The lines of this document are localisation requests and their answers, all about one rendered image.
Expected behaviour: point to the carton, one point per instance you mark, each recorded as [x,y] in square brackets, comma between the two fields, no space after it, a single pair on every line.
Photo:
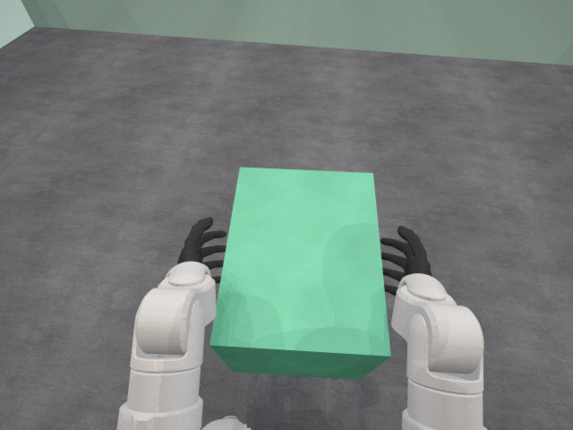
[302,290]

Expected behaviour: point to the robot left forearm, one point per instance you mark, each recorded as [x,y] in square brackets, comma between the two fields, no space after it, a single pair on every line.
[167,352]

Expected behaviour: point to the robot left hand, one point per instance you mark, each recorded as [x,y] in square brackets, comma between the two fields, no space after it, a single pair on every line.
[192,251]

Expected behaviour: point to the robot right hand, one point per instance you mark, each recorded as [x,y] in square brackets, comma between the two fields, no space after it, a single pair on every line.
[415,261]

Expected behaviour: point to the robot right forearm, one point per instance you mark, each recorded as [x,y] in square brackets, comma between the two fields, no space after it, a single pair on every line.
[444,357]

